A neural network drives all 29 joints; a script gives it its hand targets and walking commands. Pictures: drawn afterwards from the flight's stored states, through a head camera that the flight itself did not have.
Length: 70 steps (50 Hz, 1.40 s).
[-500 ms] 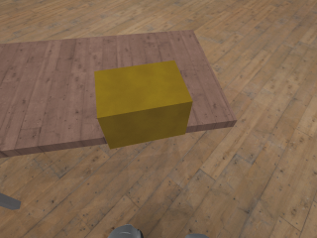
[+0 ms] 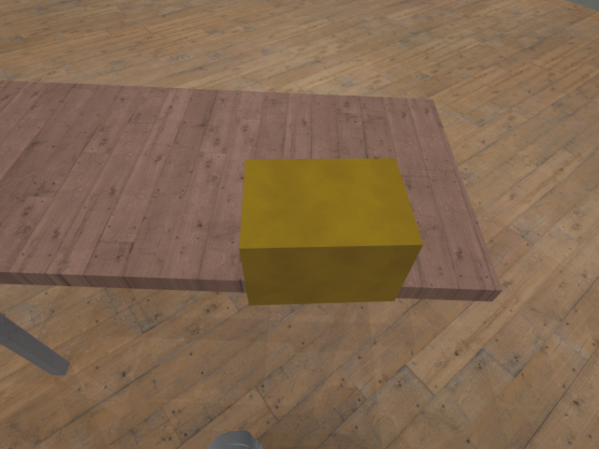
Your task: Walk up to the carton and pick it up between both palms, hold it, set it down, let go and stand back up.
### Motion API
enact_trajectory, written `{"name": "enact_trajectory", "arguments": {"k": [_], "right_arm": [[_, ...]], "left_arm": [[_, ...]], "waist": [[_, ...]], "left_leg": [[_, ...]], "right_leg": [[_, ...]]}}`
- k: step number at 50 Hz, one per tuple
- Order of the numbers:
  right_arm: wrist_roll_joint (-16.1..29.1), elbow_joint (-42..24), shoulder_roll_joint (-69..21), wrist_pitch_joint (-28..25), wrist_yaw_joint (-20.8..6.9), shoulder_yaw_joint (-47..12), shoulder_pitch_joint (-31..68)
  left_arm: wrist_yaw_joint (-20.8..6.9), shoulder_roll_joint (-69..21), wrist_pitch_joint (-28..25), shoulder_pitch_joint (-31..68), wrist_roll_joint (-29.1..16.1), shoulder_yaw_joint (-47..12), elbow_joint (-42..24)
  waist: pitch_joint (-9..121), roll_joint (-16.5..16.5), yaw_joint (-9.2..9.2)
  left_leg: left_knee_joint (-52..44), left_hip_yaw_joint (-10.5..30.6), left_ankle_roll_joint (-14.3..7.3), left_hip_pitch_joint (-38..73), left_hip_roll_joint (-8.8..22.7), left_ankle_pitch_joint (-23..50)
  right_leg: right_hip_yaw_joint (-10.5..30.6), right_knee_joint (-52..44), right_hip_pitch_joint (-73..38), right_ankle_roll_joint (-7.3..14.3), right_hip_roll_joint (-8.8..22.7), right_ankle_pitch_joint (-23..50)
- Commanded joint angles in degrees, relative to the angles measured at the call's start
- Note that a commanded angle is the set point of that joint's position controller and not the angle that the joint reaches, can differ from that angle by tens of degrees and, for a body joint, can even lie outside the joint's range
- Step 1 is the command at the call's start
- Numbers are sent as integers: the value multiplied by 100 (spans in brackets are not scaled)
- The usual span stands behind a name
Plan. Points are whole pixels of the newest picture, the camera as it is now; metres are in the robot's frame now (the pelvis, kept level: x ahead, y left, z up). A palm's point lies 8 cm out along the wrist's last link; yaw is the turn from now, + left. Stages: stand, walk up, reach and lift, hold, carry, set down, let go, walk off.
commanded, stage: walk up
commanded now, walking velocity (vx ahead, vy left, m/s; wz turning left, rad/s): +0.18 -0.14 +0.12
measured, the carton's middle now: (322, 232) +0.41 -0.01 +0.01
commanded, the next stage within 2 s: stand in 1.36 s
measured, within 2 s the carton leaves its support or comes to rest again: neither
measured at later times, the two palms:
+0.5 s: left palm out of the picture +0.12 +0.17 -0.13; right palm out of the picture +0.05 -0.33 -0.16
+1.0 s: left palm out of the picture +0.04 +0.18 -0.14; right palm out of the picture +0.06 -0.27 -0.14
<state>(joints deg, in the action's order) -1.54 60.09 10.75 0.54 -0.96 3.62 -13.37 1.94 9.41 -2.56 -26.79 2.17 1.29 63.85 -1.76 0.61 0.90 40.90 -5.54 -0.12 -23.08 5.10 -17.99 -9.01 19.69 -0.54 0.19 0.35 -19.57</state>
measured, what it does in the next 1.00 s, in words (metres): steps on the spot: left foot, then right foot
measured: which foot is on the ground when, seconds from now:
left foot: up 0.00-0.02, down 0.04-0.42, up 0.44-0.72, down 0.74-1.00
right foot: down 0.00-0.04, up 0.06-0.40, down 0.42-1.00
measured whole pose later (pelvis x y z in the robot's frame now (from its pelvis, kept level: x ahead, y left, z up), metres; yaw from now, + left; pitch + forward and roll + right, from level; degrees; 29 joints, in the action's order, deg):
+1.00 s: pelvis +0.02 -0.05 +0.01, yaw +1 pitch -2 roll +1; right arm -0.4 62.4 7.7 0.5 1.7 2.3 -11.8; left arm 0.8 10.6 0.4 -13.4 1.3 2.4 61.7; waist -3.8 1.7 0.5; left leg 23.0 -4.2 0.0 -7.4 0.7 -13.3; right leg -4.0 24.2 11.6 -3.1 5.9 -10.0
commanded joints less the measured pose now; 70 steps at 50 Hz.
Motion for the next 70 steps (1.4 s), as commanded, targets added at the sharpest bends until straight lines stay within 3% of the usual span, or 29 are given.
{"name": "enact_trajectory", "arguments": {"k": [1, 2, 3, 4, 6, 9, 15, 19, 20, 21, 22, 23, 25, 27, 30, 34, 36, 37, 39, 44, 47, 53, 59, 61, 62, 63, 64, 67, 70], "right_arm": [[18, -221, 330, -255, 168, -30, -391], [-32, -93, 769, -345, 235, 71, -1107], [-76, -25, 1523, -357, 307, 256, -1772], [38, 185, 1716, -244, 326, 329, -2050], [42, -68, 1187, -197, 381, 195, -1001], [5, -391, 1055, -130, 446, 171, 71], [-43, -503, 1258, -46, 415, 455, 80], [-34, -637, 1166, 86, 266, 500, 536], [6, -597, 765, 103, 192, 315, 480], [31, -579, 348, 124, 169, 173, 196], [90, -638, 17, 183, 201, 115, -106], [111, -630, 137, 286, 260, 185, -5], [105, -434, 424, 282, 157, 267, -181], [35, -339, 490, 239, 81, 270, -377], [12, -378, 585, 286, 109, 271, -320], [96, -411, 299, 257, 167, 138, -261], [98, -317, 332, 152, 207, 102, -507], [72, -274, 435, 49, 216, 82, -686], [59, -271, 1263, -103, 196, 159, -575], [125, -297, 635, -62, 266, -5, 242], [129, -81, 416, -110, 244, -40, -110], [116, 232, 778, -5, 251, 87, -29], [30, -123, 473, 160, 142, 87, -148], [58, -85, 198, 88, 168, -24, -616], [63, -10, 394, -4, 180, -3, -839], [30, -23, 895, -85, 193, 74, -838], [10, 44, 992, -108, 195, 40, -887], [-4, -145, 545, -179, 257, -186, -199], [73, -182, 557, -191, 306, -201, 317]], "left_arm": [[10, 756, -74, -301, 45, 99, -42], [-22, 678, -91, -227, 36, 96, -112], [-43, 346, -78, -218, -55, 17, -425], [-7, 488, 20, 189, -88, 113, -652], [-38, 505, 138, 514, -85, 189, -702], [-116, 523, 345, 239, 1, 273, -711], [-320, 391, 601, 898, 32, 243, -1241], [-392, 462, 528, 548, -5, 246, -1128], [-324, 437, 418, 130, -8, 238, -888], [-245, 907, 251, -152, 58, 312, -886], [-160, 1615, 147, 156, 19, 435, -1055], [-107, 1774, 142, 443, -34, 432, -1149], [-76, 1258, 158, 1559, -34, 280, -1437], [-44, 1015, 136, 2088, -87, 186, -1591], [11, 1184, 112, 1688, -80, 272, -1417], [-43, 1078, 139, 1506, -47, 269, -1117], [-64, 1134, 192, 1429, -54, 305, -935], [-91, 1018, 223, 1330, -91, 270, -850], [-88, 322, 315, 1335, -183, 114, -972], [-150, 636, 240, 1286, -79, 213, -705], [-114, 640, 185, 1302, -73, 197, -485], [9, 991, 157, 1263, -45, 256, -515], [192, 1358, 312, 933, 14, 452, -520], [128, 1019, 326, 1628, 19, 365, -648], [86, 777, 334, 1629, 13, 316, -610], [70, 240, 361, 1555, -69, 151, -708], [69, 321, 412, 1638, -70, 172, -714], [-59, 373, 487, 1178, -121, 207, -392], [-80, 377, 381, 1010, -108, 155, -363]], "waist": [[-469, 522, -432], [-142, -44, -758], [220, -1614, -988], [497, -1831, -1020], [180, -909, -575], [207, -1187, -27], [208, -1455, -182], [268, -1424, 112], [421, -770, 339], [413, 572, 488], [232, 2019, 253], [194, 2574, 334], [-32, 1781, -187], [81, 1350, -398], [233, 1078, -157], [494, 1599, -36], [577, 1263, -148], [595, 855, -268], [272, -1804, -209], [55, -875, 115], [-1, 151, -130], [-208, -308, 45], [-108, 1611, 148], [-84, 1524, -300], [16, 750, -396], [70, -1194, -435], [-138, -1597, -486], [-180, -509, -4], [31, -1028, 222]], "left_leg": [[-1056, -218, -144, 1365, -90, 632], [-1392, 537, -230, 2444, 578, 1246], [-1878, 2568, -884, 3140, 2475, 3155], [-2089, 3098, -1512, 2677, 2875, 4534], [-1988, 1912, -1421, 1768, 2436, 4984], [-1965, 713, -1024, 1235, 1855, 4572], [-2019, 471, -867, 1109, 1706, 2742], [-1777, 156, -489, 32, 1144, 884], [-1181, -98, -314, -366, 584, -23], [-53, -352, -33, -781, -83, -1327], [963, 177, 132, -1077, -434, -2052], [1512, 777, 74, -750, -325, -1680], [2120, 1069, 68, -605, -181, -782], [2068, 825, 174, -397, -176, -298], [1518, 663, 345, -340, -183, -506], [-224, 291, 333, 466, -210, -626], [-1529, 101, 287, 1077, -310, 229], [-2363, 295, 269, 1583, -146, 1149], [-2725, 1716, -377, 1173, 1212, 2178], [-2391, 616, -289, 958, 289, 1312], [-2462, 578, -97, 1329, 171, 1038], [-2208, 172, -30, 1237, -62, 720], [137, 293, 139, 683, -234, -364], [-1117, 441, 36, 1428, -92, -103], [-2052, 764, 36, 1837, 131, 356], [-2776, 1766, -214, 1586, 925, 392], [-3000, 2268, -487, 1282, 1204, 513], [-2946, 1883, -804, 1118, 1144, 1112], [-2551, 891, -776, 994, 541, 1819]], "right_leg": [[614, 665, 1294, 510, 1069, 2583], [496, 1644, 2058, 251, 839, 2069], [114, 3454, 3131, -145, 131, -615], [398, 4663, 3127, -193, -142, -1829], [883, 5543, 2953, -255, 198, -1282], [1037, 5156, 2692, -387, 437, -633], [720, 3500, 2559, -476, 649, -102], [268, 1688, 995, -398, 455, 697], [168, 882, 249, -412, 384, 1115], [1083, -109, 95, -326, 1355, 924], [2436, -537, 590, 23, 2644, 1783], [2896, -869, 1429, 406, 2847, 1143], [2132, -857, 1763, 322, 2335, 86], [1267, -575, 1634, 237, 1964, 951], [1069, -162, 1130, 426, 2119, 2726], [959, 85, 923, 609, 1817, 2840], [939, 491, 1019, 539, 1673, 2812], [821, 730, 1336, 300, 1451, 2141], [290, 1190, 1793, -210, 481, -410], [489, 515, 1050, -102, 687, 1371], [702, 94, 1046, -153, 772, 1653], [764, -2, 1066, -218, 1144, 1463], [2051, -407, 1889, 525, 2279, 953], [1483, -84, 2514, 309, 1751, 790], [1036, 611, 2664, 48, 1246, 605], [372, 1437, 2913, -263, 391, -418], [582, 1840, 2875, -241, 376, -982], [1028, 2727, 2505, -26, 444, -659], [749, 2272, 1741, -45, 480, -199]]}}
